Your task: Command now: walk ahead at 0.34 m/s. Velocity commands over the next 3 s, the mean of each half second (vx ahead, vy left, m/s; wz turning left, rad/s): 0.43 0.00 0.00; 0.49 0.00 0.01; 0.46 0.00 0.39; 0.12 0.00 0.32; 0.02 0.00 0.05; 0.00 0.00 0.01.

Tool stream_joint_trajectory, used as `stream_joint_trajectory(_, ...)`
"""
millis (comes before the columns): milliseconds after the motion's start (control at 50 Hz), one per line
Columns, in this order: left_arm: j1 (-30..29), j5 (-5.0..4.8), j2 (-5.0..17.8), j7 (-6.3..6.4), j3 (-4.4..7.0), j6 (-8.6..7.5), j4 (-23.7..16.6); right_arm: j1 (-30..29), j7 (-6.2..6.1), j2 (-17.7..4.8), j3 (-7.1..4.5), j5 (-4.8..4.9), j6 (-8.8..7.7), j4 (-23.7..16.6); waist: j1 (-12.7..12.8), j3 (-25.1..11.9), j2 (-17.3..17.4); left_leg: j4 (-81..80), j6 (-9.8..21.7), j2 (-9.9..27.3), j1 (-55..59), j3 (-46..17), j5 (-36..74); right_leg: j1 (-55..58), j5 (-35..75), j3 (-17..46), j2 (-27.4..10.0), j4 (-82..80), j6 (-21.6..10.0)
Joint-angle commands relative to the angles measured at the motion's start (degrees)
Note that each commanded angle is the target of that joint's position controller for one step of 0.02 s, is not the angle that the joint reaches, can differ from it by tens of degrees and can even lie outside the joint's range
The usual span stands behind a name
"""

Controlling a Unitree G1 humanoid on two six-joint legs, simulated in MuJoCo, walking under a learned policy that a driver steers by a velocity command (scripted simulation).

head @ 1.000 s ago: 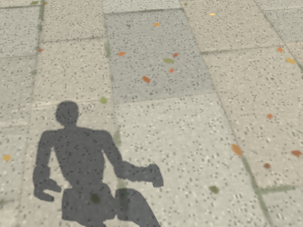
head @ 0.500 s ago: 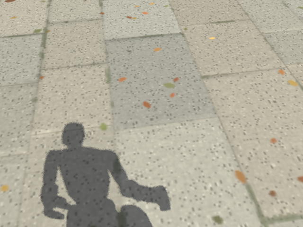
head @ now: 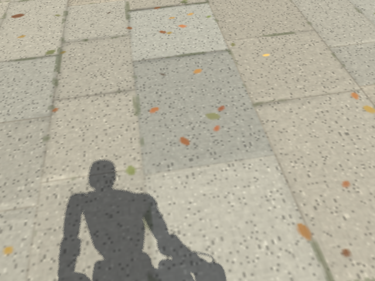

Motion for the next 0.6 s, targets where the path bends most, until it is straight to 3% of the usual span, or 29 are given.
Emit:
stream_joint_trajectory(20, 15.67, 0.78, 12.61, -0.69, 3.01, -1.62, 2.44, -17.05, 0.09, -4.37, -0.5, 0.55, -3.23, -10.21, 8.11, 6.07, -17.8, 18.48, 0.23, -2.58, -34.34, 0.21, -10.43, 19.19, -9.4, 39.36, -22.56, -23.24, -13.04)
stream_joint_trajectory(40, 12.36, 1.26, 8.86, -0.61, 1.88, -2.23, 1.43, -14.68, 0.42, -5.98, -1.04, 1.03, -3.9, -9.2, 5.47, 7.27, -11.23, 24.95, 1.27, 0.57, -37.83, -3.13, -7.71, 20.41, -5.15, 35.95, -21.91, -21.66, -12.56)
stream_joint_trajectory(60, 10.58, 0.98, 7.12, -0.7, 1.36, -2.59, 0.82, -11.54, 0.94, -5.36, -0.92, 1.12, -4.29, -7.68, 3.94, 6.09, -9.45, 26.75, 2.28, 1.85, -38.95, -3.31, -2.96, 22.1, -0.73, 30.38, -19.62, -21.17, -10.63)
stream_joint_trajectory(80, 9.28, 0.61, 7.44, -0.9, 1.29, -2.53, 0.47, -11.04, 1.24, -5.17, -1.0, 0.65, -4.57, -7.1, 3.32, 5.65, -7.8, 26.09, 2.7, 3.14, -39.55, -2.81, 0.99, 22.68, 3.76, 26.08, -18.45, -21.67, -8.93)
stream_joint_trajectory(100, 8.81, 0.61, 6.43, -0.94, 0.81, -2.19, 0.41, -12.01, 1.57, -5.25, -1.19, 0.14, -4.67, -7.13, 3.12, 5.69, -7.04, 24.09, 2.63, 4.31, -38.64, -2.47, 4.19, 22.04, 10.09, 21.97, -17.43, -22.34, -7.53)
stream_joint_trajectory(140, 9.71, 0.99, 4.73, -0.74, 0.12, -1.34, 0.86, -13.58, 2.4, -3.06, -0.78, -0.2, -4.44, -7.51, 3.14, 5.1, -7.89, 18.92, 1.35, 4.05, -34.33, 0.03, 8.97, 19.01, 18.59, 15.01, -14.43, -23.39, -6.34)
stream_joint_trajectory(220, 10.73, 1.11, 7.72, 0.2, 0.43, -0.86, 1.25, -21.79, 2.97, -0.29, 0.6, -0.35, -3.86, -10.57, 4.65, 7.28, -7.91, 3.11, -0.54, 1.1, -23.84, 3.56, 18.61, 9.19, 20.21, 7.7, -11.43, -26.05, -5.95)
stream_joint_trajectory(300, 11.36, 0.02, 9.25, 0.31, 1.07, -1.21, 2.75, -24.52, 3.3, -3.01, 0.4, 0.17, -3.62, -12.65, 3.52, 8.95, -9.26, -3.62, 1.4, 0.71, -18.93, 2.49, 20.85, 10.2, 22.14, 6.8, -14.56, -26.55, -5.54)
stream_joint_trajectory(340, 9.97, -0.02, 10.02, 0.28, 1.46, -0.82, 2.82, -22.11, 3.47, -5.15, -0.44, 0.02, -3.9, -12.66, 0.96, 6.62, -9.41, -5.1, 3.37, -0.34, -14.72, 2.79, 18.75, 13.88, 34.61, 5.59, -15.75, -21.79, -4.26)
stream_joint_trajectory(360, 9.11, 0.18, 10.64, 0.29, 1.7, -0.46, 2.69, -18.19, 3.33, -6.58, -1.25, -0.08, -3.91, -11.8, -1.46, 3.28, -10.18, -4.73, 4.47, -1.98, -8.69, 3.99, 17.53, 14.6, 46.18, 4.38, -15.45, -16.38, -3.4)
stream_joint_trajectory(380, 8.29, 0.51, 10.33, 0.31, 1.6, 0.02, 2.49, -9.4, 2.99, -8.46, -2.56, 0.08, -3.73, -9.17, -5.79, -2.05, -10.09, -4.63, 5.98, -3.76, 2.38, 5.11, 17.14, 12.71, 54.46, 2.44, -13.54, -6.51, -2.12)
stream_joint_trajectory(400, 7.6, 1.05, 9.77, 0.3, 1.23, 0.21, 1.69, 0.95, 2.41, -10.82, -3.81, 0.16, -3.37, -6.34, -10.19, -8.21, -8.77, -3.23, 8.01, -0.13, 18.38, 0.85, 16.29, 3.17, 49.15, 1.41, -11.19, 6.94, -0.26)
stream_joint_trajectory(420, 13.38, 1.25, 3.12, -0.26, -0.54, -0.43, 0.56, 9.21, 1.91, -16.07, -4.97, -1.43, -2.94, -4.76, -8.52, -18.06, 5.48, -7.42, 16.09, 15.61, 39.52, -24.79, 2.63, -18.1, 22.37, -0.19, -2.45, 30.8, 3.48)
stream_joint_trajectory(440, 13.36, 0.26, 1.54, -0.7, -1.19, -2.07, 1.48, 9.08, 2.22, -13.4, -3.81, -1.1, -2.87, -4.18, -7.74, -23.0, 12.51, -20.36, 19.17, 21.35, 39.66, -45.56, -6.43, -24.99, -9.85, 7.83, 2.28, 43.66, 3.35)
stream_joint_trajectory(460, 8.04, -1.43, 6.43, -0.96, 0.28, -3.15, -0.34, 2.96, 2.42, -9.97, -2.71, -0.62, -3.32, -4.79, -6.68, -12.58, 9.33, -22.26, 16.19, 19.21, 31.3, -39.33, -8.93, -31.04, -7.63, 9.22, -1.5, 48.41, 2.06)
stream_joint_trajectory(480, 3.24, -1.97, 8.13, -0.78, 0.6, -3.66, -1.69, -2.02, 2.46, -7.6, -2.03, -0.71, -3.69, -5.99, -4.97, -6.01, 4.7, -23.01, 14.23, 17.43, 21.65, -30.45, -4.54, -31.17, -2.73, 7.31, -4.7, 47.42, 0.83)
stream_joint_trajectory(500, 1.19, -1.27, 8.0, -0.22, 0.92, -3.61, -2.09, -5.91, 2.77, -6.18, -1.6, -1.4, -4.19, -6.4, -2.66, -2.19, 0.46, -24.56, 12.9, 15.21, 12.34, -23.75, 2.24, -28.26, 1.97, 6.24, -7.23, 43.66, 0.56)
stream_joint_trajectory(520, 1.8, -0.4, 7.45, 0.25, 1.41, -2.9, -1.82, -7.97, 2.99, -4.46, -1.09, -2.09, -4.69, -6.53, -0.33, -1.09, 1.0, -25.85, 11.67, 12.75, 6.57, -18.56, 7.12, -24.21, 4.78, 6.61, -9.22, 40.36, 0.32)
stream_joint_trajectory(540, 3.4, -0.16, 5.93, 0.38, 1.32, -2.05, -1.49, -8.47, 3.14, -3.78, -0.88, -2.27, -4.8, -6.15, 1.11, -0.86, 2.12, -27.28, 11.61, 11.5, 3.13, -15.64, 8.59, -21.32, 5.93, 6.73, -9.91, 38.7, 0.35)
stream_joint_trajectory(560, 3.92, -0.08, 4.65, 0.49, 1.2, -1.38, -1.46, -7.72, 3.13, -3.84, -0.85, -2.07, -4.96, -5.56, 1.67, -0.3, 2.35, -28.52, 12.09, 11.05, 1.03, -13.91, 9.69, -20.43, 6.15, 6.37, -10.25, 37.05, 0.56)
stream_joint_trajectory(600, 0.87, 0.22, 4.91, 0.67, 1.38, -0.61, -2.87, -5.35, 2.52, -5.26, -1.0, -1.89, -5.2, -4.28, 1.88, 2.0, 1.63, -30.67, 13.01, 10.78, -0.77, -11.18, 11.8, -23.26, 9.11, 5.65, -10.84, 32.84, 1.64)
